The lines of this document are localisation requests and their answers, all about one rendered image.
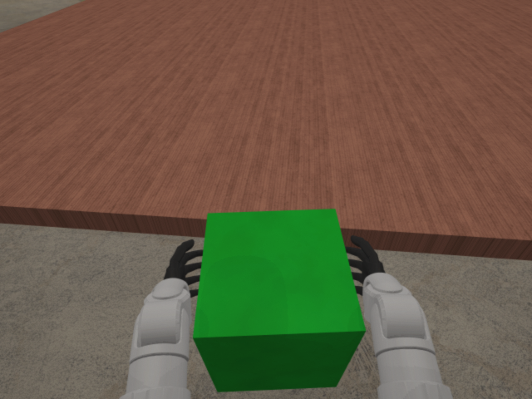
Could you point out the right robot forearm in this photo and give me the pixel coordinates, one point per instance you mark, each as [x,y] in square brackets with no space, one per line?
[402,341]

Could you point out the carton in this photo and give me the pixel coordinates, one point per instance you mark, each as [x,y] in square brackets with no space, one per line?
[277,307]

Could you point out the right robot hand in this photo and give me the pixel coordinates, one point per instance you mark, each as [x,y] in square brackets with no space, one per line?
[369,263]

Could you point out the left robot hand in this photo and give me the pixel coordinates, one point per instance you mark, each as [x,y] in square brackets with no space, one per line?
[178,269]

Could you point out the left robot forearm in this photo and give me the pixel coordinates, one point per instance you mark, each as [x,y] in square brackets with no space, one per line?
[160,344]

